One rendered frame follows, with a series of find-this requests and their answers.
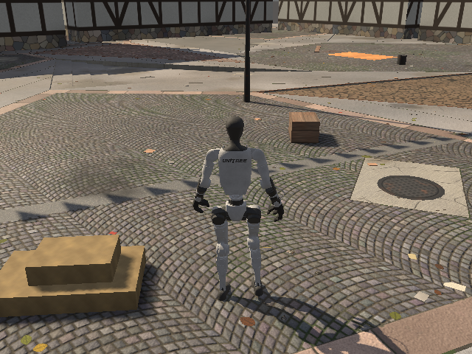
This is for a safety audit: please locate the left robot upper arm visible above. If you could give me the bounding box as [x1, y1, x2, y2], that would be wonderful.
[199, 148, 220, 188]

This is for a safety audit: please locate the left robot hand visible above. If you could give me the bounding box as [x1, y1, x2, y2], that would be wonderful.
[192, 199, 209, 213]

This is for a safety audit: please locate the robot right forearm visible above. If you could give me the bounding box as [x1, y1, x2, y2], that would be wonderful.
[265, 177, 282, 207]

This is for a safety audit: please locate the right robot hand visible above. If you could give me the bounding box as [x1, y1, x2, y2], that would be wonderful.
[267, 204, 284, 222]

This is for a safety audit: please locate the right robot upper arm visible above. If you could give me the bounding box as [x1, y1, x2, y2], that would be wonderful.
[250, 148, 272, 189]

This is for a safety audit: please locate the robot left forearm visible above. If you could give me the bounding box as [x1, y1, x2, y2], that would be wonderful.
[194, 177, 207, 202]

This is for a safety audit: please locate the robot right shin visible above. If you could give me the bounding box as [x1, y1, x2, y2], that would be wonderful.
[249, 237, 261, 286]

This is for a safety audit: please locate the robot left foot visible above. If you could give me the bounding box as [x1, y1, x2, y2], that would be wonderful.
[218, 282, 230, 301]

